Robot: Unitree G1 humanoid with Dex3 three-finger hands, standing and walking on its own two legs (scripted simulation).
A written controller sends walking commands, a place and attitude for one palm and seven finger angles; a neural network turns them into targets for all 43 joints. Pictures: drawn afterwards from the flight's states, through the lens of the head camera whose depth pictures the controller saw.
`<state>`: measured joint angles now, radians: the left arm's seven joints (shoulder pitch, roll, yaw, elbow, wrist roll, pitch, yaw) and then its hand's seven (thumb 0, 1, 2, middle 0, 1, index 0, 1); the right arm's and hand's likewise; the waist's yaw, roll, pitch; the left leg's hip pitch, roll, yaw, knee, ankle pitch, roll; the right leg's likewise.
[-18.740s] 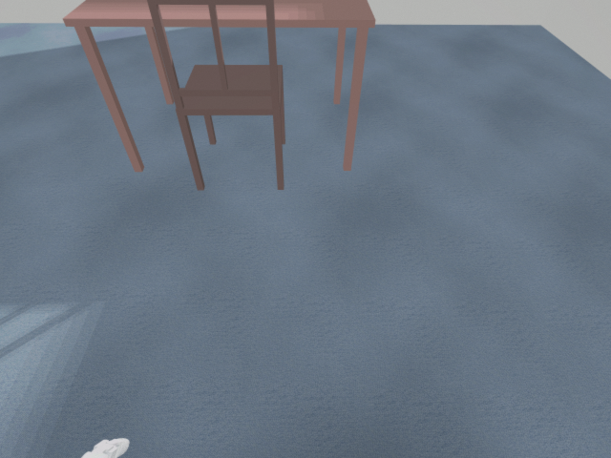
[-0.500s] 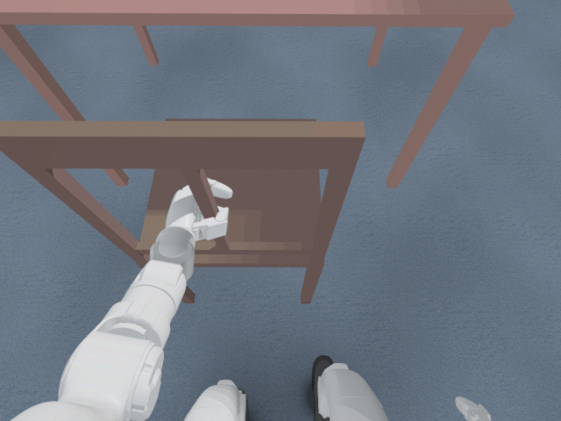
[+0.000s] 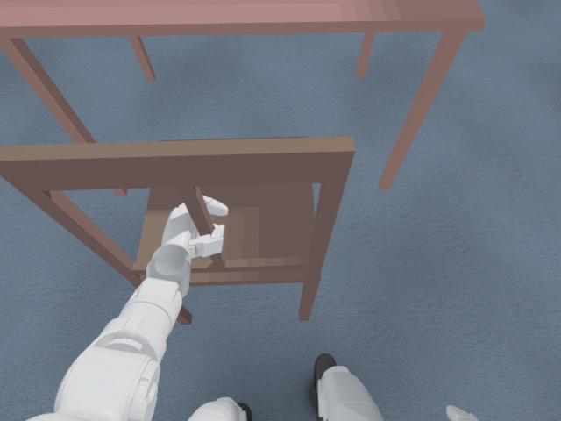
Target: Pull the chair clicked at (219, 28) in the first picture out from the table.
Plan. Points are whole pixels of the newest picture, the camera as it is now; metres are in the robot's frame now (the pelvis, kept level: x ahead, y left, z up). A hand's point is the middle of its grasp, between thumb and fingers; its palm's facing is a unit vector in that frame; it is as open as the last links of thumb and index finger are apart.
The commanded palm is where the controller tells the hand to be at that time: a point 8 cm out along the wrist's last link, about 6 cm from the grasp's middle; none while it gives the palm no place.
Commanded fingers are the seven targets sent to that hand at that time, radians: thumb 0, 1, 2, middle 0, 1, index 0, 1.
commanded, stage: step backward, pulling the chair out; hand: left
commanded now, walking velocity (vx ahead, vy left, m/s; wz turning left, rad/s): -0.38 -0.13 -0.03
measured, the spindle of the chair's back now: (207, 231) +0.41 +0.12 -0.07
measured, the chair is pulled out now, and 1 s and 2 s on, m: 0.38 0.47 0.51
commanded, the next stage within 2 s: none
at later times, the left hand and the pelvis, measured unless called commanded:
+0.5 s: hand (213, 265) +0.34 +0.10 -0.05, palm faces -0.04 -0.97 -0.22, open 5.6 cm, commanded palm +0.35 +0.16 -0.04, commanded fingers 0.00 0.90 0.90 -0.50 -1.45 -0.50 -1.45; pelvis -0.05 -0.01 +0.00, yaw -2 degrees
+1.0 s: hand (205, 293) +0.29 +0.11 -0.05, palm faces -0.03 -0.98 -0.21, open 5.6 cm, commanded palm +0.31 +0.17 -0.05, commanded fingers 0.00 0.90 0.90 -0.50 -1.45 -0.50 -1.45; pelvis -0.07 +0.00 +0.00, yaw -2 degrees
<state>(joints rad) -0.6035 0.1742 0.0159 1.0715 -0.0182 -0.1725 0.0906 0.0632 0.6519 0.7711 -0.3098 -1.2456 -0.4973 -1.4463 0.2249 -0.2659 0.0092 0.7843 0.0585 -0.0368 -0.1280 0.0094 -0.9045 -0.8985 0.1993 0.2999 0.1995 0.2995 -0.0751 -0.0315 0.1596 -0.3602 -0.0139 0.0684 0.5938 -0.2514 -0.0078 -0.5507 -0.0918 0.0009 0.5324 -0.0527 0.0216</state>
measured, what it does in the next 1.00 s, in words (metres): steps on the spot: right foot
